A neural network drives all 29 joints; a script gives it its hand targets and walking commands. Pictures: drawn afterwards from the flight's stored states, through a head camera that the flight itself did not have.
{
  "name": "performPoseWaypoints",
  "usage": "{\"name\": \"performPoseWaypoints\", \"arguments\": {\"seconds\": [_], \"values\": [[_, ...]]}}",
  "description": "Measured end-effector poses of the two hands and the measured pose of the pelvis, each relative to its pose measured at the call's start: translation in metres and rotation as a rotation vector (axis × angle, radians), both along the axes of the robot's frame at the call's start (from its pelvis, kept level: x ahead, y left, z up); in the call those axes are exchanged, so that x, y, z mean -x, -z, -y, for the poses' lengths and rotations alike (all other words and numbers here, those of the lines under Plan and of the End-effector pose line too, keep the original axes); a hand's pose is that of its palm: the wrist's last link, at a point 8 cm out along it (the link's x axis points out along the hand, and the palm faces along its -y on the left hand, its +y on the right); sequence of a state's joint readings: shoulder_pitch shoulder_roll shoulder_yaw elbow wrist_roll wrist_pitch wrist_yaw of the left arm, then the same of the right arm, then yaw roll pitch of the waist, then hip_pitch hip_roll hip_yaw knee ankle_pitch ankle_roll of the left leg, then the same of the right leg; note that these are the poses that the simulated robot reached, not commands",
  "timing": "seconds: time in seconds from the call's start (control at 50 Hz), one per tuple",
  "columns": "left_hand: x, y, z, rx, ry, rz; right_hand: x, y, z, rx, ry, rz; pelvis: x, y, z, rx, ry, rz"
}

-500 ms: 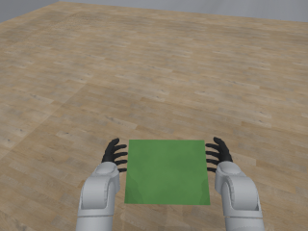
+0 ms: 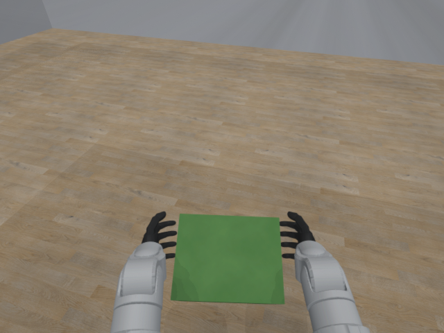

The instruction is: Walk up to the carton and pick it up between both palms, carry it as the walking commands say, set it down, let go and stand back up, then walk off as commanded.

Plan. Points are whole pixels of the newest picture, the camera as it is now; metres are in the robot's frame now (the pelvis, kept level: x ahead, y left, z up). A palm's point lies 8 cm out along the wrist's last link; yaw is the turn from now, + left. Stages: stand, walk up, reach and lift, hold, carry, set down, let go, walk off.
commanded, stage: hold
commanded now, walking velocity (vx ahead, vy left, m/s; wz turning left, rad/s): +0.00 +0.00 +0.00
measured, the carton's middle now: (226, 262) +0.31 +0.05 -0.06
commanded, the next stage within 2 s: set down in 0.44 s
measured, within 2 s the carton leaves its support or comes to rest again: neither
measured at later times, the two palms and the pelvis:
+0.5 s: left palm (159, 231) +0.29 +0.18 +0.06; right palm (312, 241) +0.31 -0.11 +0.05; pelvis +0.01 +0.02 +0.01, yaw -4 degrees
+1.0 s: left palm (167, 257) +0.28 +0.17 -0.01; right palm (307, 254) +0.32 -0.12 -0.02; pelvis +0.00 -0.02 -0.01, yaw -1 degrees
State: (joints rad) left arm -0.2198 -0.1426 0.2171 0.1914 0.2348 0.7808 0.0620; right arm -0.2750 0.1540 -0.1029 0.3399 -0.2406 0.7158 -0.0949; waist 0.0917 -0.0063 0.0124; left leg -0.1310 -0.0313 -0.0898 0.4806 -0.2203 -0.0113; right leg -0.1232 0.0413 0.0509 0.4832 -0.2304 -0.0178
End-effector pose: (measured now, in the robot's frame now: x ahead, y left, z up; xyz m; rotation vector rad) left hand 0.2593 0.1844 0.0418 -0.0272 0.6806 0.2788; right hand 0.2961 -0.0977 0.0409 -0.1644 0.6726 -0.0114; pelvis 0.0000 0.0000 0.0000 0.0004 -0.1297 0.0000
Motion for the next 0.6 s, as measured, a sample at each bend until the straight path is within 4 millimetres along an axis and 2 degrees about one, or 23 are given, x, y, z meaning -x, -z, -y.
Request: {"name": "performPoseWaypoints", "arguments": {"seconds": [0.1, 0.22, 0.34, 0.46, 0.6], "values": [[-0.018, -0.018, -0.007, -0.015, -0.011, 0.028, -0.01, -0.019, -0.008, -0.031, 0.033, 0.026, 0.003, 0.0, -0.017, 0.003, 0.002, 0.034], [-0.033, -0.026, 0.004, -0.018, 0.063, 0.013, -0.011, -0.026, 0.007, -0.028, 0.053, 0.015, 0.001, -0.003, -0.031, -0.002, 0.033, 0.046], [-0.04, -0.024, 0.014, -0.033, 0.092, -0.009, -0.01, -0.023, 0.018, -0.013, 0.04, -0.004, -0.001, -0.004, -0.031, -0.01, 0.062, 0.037], [-0.037, -0.021, 0.012, -0.045, 0.069, -0.017, -0.01, -0.017, 0.015, -0.007, 0.023, -0.011, -0.005, -0.006, -0.02, -0.014, 0.068, 0.015], [-0.013, -0.003, -0.005, -0.035, -0.01, -0.047, -0.007, 0.007, -0.001, -0.051, -0.046, -0.041, -0.008, -0.006, -0.005, -0.011, 0.028, -0.011]]}}
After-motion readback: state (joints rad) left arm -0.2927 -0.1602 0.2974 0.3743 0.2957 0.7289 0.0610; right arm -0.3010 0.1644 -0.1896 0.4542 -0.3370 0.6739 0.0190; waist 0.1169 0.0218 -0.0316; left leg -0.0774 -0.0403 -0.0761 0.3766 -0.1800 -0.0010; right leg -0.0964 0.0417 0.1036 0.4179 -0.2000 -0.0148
